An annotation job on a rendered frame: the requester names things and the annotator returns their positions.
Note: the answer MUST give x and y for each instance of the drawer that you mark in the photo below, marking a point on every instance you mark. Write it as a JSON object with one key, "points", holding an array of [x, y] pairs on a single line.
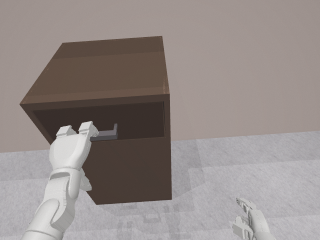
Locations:
{"points": [[134, 120]]}

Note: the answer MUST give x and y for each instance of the left robot hand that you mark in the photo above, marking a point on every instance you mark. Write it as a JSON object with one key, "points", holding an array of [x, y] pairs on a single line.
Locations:
{"points": [[70, 150]]}

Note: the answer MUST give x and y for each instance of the cabinet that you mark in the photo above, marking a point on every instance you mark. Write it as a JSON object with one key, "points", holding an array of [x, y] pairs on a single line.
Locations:
{"points": [[112, 72]]}

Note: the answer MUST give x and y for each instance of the right robot hand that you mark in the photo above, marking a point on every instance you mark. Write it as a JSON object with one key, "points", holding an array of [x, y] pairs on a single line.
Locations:
{"points": [[245, 227]]}

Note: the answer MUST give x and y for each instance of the handle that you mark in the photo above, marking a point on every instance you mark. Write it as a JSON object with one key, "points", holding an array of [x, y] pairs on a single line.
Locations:
{"points": [[107, 134]]}

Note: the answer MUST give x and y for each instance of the left robot forearm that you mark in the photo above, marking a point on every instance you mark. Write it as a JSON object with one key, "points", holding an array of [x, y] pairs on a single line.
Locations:
{"points": [[57, 210]]}

